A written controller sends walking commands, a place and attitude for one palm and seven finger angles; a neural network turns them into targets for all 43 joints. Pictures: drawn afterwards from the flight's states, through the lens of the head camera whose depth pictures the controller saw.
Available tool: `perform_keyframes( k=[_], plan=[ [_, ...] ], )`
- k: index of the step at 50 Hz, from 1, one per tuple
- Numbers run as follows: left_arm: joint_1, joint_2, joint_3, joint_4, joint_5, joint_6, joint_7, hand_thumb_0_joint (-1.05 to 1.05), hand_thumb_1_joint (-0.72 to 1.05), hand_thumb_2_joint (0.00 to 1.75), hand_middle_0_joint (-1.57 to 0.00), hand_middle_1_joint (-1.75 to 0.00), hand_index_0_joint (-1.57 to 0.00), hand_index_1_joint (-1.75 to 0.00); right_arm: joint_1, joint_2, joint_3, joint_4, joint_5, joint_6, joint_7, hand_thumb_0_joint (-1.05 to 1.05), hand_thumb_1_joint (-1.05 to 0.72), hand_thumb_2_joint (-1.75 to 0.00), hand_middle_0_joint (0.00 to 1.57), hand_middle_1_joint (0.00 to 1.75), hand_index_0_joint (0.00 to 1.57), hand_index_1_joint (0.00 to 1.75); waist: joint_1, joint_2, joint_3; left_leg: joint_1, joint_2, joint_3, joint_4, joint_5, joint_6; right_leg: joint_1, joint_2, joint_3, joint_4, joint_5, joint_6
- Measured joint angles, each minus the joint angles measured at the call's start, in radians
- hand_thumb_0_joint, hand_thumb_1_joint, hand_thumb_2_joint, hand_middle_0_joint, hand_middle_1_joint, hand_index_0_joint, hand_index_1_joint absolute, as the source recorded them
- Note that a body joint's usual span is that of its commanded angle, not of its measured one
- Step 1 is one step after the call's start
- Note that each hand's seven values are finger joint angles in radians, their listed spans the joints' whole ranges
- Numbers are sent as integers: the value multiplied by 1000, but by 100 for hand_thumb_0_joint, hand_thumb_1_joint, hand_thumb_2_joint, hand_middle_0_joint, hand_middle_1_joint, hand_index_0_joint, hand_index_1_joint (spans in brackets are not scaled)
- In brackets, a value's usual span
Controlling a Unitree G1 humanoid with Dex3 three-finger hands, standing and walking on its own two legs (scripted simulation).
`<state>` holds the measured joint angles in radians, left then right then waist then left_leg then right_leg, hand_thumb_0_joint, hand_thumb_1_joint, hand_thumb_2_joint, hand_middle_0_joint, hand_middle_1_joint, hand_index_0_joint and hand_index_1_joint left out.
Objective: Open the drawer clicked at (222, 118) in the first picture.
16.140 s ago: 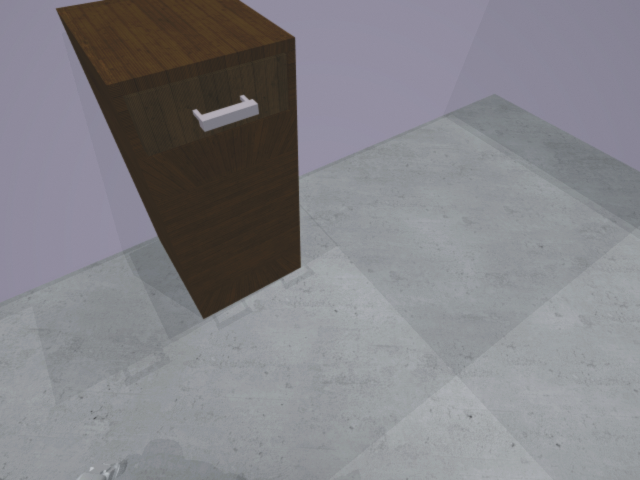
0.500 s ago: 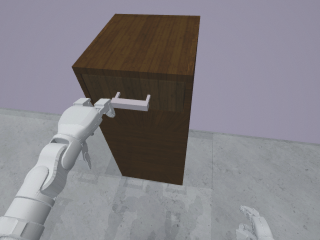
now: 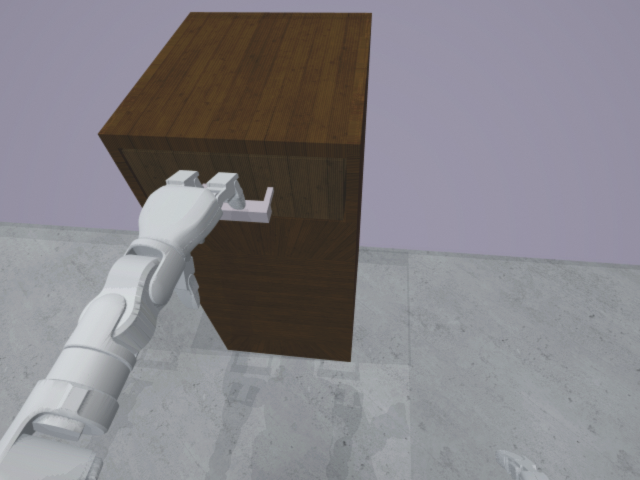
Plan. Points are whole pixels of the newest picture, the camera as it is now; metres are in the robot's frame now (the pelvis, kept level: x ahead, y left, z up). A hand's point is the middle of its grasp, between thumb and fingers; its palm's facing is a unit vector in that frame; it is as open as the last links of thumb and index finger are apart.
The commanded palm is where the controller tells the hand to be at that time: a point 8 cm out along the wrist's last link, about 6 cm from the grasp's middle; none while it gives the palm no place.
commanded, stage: move the hooked fingers above the handle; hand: left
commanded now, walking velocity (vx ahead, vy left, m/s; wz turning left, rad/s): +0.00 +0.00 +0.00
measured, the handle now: (233, 200) +0.53 +0.19 +0.01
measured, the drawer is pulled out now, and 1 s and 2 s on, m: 0.00 0.00 0.00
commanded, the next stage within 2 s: none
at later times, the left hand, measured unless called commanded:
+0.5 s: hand (216, 210) +0.44 +0.18 +0.08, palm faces +0.03 -0.08 -1.00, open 13.8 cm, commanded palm +0.42 +0.20 +0.14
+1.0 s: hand (241, 196) +0.48 +0.16 +0.06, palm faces +0.09 -0.05 -0.99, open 13.7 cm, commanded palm +0.46 +0.21 +0.13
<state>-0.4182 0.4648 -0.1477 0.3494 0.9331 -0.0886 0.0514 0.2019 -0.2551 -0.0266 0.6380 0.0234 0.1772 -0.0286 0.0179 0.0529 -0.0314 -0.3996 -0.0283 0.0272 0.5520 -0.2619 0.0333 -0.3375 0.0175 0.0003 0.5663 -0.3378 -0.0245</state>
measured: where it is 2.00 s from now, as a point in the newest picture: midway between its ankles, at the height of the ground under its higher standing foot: outside the picture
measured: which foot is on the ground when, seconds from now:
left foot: down 0.00-1.00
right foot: down 0.00-1.00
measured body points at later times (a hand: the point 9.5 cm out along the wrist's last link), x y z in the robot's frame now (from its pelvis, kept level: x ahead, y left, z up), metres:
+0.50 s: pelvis +0.02 -0.02 -0.01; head +0.07 -0.04 +0.44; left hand +0.43 +0.18 +0.13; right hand +0.14 -0.28 -0.14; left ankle +0.01 +0.10 -0.73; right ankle -0.03 -0.11 -0.73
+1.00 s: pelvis +0.00 -0.01 -0.02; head +0.08 -0.03 +0.43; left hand +0.47 +0.16 +0.12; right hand +0.04 -0.28 -0.16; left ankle +0.01 +0.10 -0.73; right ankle -0.03 -0.11 -0.73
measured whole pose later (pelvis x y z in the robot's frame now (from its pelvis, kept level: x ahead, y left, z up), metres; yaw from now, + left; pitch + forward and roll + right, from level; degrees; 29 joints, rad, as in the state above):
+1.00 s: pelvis +0.00 -0.01 -0.02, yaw -2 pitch +15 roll +0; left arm -0.74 0.45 -0.08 0.81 1.06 -0.12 0.29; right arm 0.30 -0.26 -0.05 0.67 0.01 0.20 -0.03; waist -0.08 0.05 -0.11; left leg -0.63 0.00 0.05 0.70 -0.32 0.03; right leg -0.58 0.05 0.02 0.70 -0.38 -0.03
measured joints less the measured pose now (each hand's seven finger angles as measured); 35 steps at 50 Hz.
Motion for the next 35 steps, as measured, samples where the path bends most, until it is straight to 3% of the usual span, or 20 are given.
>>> perform_keyframes(
  k=[3, 6, 9, 12, 15, 18, 21, 24, 29, 32, 35],
  plan=[
    [-42, 6, 31, 51, 14, 14, 49, 0, -49, 30, -33, -120, -32, -120, -1, 6, -4, 7, 0, -2, 2, 0, -91, -90, 20, 30, 20, 29, -3, -3, -9, -17, 5, 3, 8, -7, -5, -19, 5, 3, 10, -6, -5],
    [-81, 17, 56, 109, 27, 69, 71, 0, -49, 30, -32, -120, -32, -120, 3, 6, -5, 12, 1, 4, 9, 0, -91, -90, 20, 30, 20, 29, -5, 0, -25, -29, 9, 3, 11, -12, -9, -33, 9, 4, 14, -11, -9],
    [-103, 25, 51, 152, 27, 132, 47, 0, -49, 30, -32, -120, -32, -120, 13, 1, -6, 10, 5, 17, 15, 0, -91, -90, 20, 30, 20, 29, -8, 6, -41, -34, 11, 1, 12, -18, -12, -36, 12, 2, 12, -16, -12],
    [-98, 27, 32, 167, 11, 152, -14, 0, -49, 30, -32, -120, -32, -120, 21, -6, -4, 1, 8, 29, 14, 0, -91, -90, 20, 30, 20, 30, -12, 9, -48, -29, 12, -4, 11, -24, -14, -29, 13, -2, 10, -22, -13],
    [-80, 22, 11, 155, -6, 112, -70, 0, -49, 30, -32, -120, -32, -120, 24, -11, -7, -9, 5, 35, 5, 0, -91, -90, 20, 30, 20, 30, -17, 4, -47, -25, 11, -8, 15, -29, -15, -23, 13, -7, 12, -29, -16],
    [-68, 9, 3, 127, -6, 23, -79, 0, -49, 30, -32, -120, -32, -120, 21, -12, -17, -14, -1, 30, -4, 0, -91, -90, 20, 30, 20, 30, -18, -4, -42, -31, 12, -12, 26, -36, -17, -27, 14, -10, 21, -36, -18],
    [-85, 1, 15, 134, 8, -55, -28, 0, -49, 30, -32, -120, -32, -120, 13, -11, -25, -11, -5, 21, -8, 0, -91, -90, 20, 30, 20, 29, -19, -11, -42, -54, 14, -13, 47, -44, -20, -49, 16, -12, 42, -44, -21],
    [-137, -3, 45, 190, 30, -68, 49, 0, -49, 30, -32, -120, -32, -120, 6, -7, -29, 1, -7, 11, -4, 0, -91, -90, 20, 30, 20, 29, -21, -15, -47, -88, 17, -13, 70, -50, -23, -85, 18, -13, 67, -52, -24],
    [-237, 23, 74, 340, 72, 49, 124, 0, -49, 30, -32, -120, -32, -120, 15, 3, -26, 18, -6, 13, 7, 0, -91, -90, 20, 30, 20, 29, -30, -9, -67, -132, 22, -11, 86, -51, -26, -131, 22, -11, 84, -52, -26],
    [-282, 35, 44, 425, 66, 123, 84, 0, -49, 30, -32, -120, -32, -120, 37, 3, -23, 22, 2, 26, 11, 0, -91, -90, 20, 30, 20, 29, -38, -1, -75, -136, 22, -15, 81, -48, -24, -131, 23, -15, 75, -47, -24],
    [-308, 30, -7, 456, 37, 129, 7, 0, -49, 30, -32, -120, -32, -120, 62, 2, -24, 23, 4, 33, 5, 0, -91, -90, 20, 30, 20, 30, -49, -1, -67, -128, 18, -22, 74, -44, -21, -118, 20, -22, 63, -43, -22]
  ],
)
